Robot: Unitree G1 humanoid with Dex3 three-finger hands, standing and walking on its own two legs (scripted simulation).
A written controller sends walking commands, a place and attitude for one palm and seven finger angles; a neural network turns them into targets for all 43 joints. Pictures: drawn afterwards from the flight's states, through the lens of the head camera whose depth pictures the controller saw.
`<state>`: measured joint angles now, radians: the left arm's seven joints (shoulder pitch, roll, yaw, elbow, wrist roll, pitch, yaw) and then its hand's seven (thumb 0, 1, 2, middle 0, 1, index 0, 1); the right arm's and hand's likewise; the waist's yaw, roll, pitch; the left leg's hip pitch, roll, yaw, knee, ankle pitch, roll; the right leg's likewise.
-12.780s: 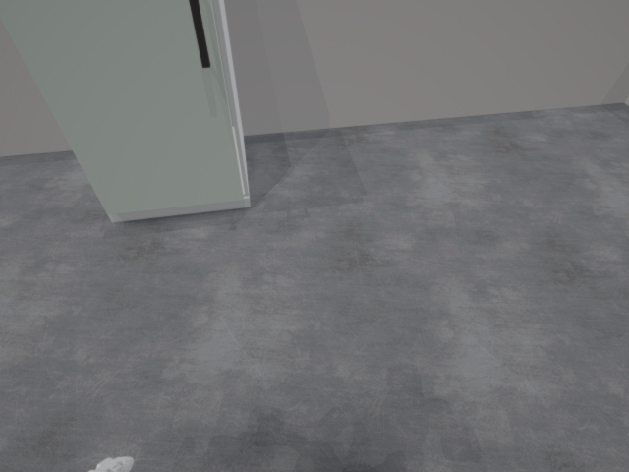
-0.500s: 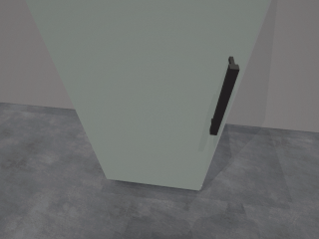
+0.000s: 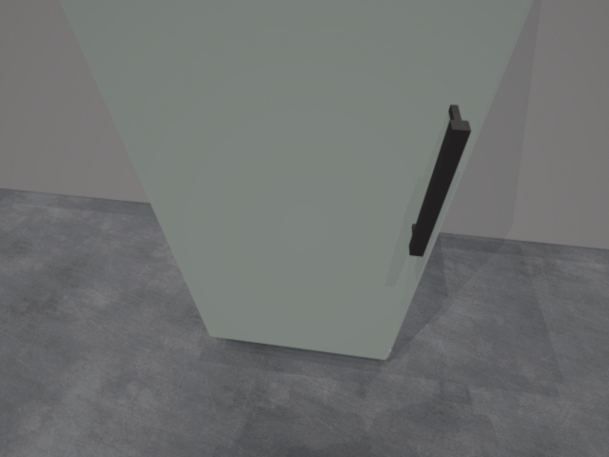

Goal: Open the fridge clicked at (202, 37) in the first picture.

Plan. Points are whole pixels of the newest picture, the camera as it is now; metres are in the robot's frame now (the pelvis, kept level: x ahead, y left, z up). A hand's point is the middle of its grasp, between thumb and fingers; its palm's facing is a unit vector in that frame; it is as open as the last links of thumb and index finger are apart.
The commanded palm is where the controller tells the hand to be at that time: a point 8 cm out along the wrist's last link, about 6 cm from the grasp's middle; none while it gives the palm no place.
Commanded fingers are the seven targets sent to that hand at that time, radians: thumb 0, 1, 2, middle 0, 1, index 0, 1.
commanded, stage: look again from close up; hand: right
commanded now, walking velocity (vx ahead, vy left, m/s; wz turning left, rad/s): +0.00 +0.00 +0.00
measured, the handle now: (432, 189) +0.50 -0.17 +0.08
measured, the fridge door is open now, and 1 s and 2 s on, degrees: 0 0 0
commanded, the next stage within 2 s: raise the hand to about handle height in 0.28 s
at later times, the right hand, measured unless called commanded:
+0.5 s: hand out of the picture +0.14 -0.20 -0.08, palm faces +0.26 +0.94 -0.20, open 7.4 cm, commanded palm +0.11 -0.25 -0.06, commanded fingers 0.00 -0.74 -0.83 0.21 0.41 0.21 0.41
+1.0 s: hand (481, 437) +0.17 -0.19 -0.01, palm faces +0.10 +0.99 -0.07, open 9.7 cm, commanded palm +0.14 -0.26 -0.01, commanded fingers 0.00 -0.15 -0.58 0.25 0.78 0.25 0.78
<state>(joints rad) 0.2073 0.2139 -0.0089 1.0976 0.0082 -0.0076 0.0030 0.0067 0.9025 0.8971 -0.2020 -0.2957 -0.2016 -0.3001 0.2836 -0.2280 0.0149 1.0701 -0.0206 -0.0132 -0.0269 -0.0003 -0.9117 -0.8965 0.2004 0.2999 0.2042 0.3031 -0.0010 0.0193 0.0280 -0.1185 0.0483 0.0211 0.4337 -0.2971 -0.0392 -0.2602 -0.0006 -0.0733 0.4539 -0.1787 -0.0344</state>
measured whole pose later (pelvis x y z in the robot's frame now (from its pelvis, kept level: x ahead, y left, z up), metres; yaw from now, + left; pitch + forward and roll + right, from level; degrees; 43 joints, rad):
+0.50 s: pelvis +0.00 +0.01 -0.01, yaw -1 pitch +0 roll -1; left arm 0.29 0.21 0.00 0.87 -0.03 -0.17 0.07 0.01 0.90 0.90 -0.20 -0.30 -0.20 -0.30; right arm 0.43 -0.21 -0.08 0.31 0.11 -0.05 -0.08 0.01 -0.89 -0.89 0.20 0.31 0.21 0.32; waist 0.00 0.02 0.02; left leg -0.19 0.05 0.04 0.55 -0.36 -0.02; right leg -0.32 0.00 -0.05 0.51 -0.20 -0.02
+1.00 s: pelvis -0.02 +0.05 -0.08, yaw -3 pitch +11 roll +3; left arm 0.18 0.21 0.00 0.61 -0.03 -0.24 0.10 0.01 0.90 0.90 -0.20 -0.30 -0.20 -0.30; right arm 0.37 -0.28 -0.28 0.03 0.34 -0.42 0.37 0.01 -0.38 -0.67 0.24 0.64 0.24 0.64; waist -0.04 -0.02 -0.11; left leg -0.69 -0.02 0.13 1.07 -0.57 0.04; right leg -0.88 -0.07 0.07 1.09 -0.41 0.03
